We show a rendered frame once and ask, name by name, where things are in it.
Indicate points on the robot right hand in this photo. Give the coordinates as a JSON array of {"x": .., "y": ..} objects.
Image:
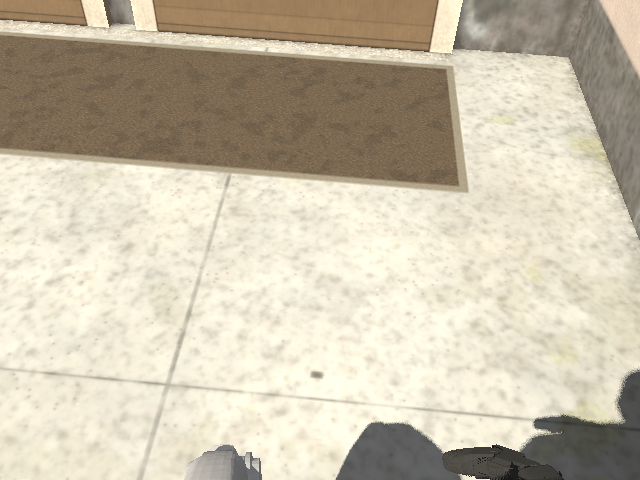
[{"x": 497, "y": 463}]

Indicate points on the robot left thigh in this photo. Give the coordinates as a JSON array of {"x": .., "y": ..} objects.
[{"x": 224, "y": 465}]

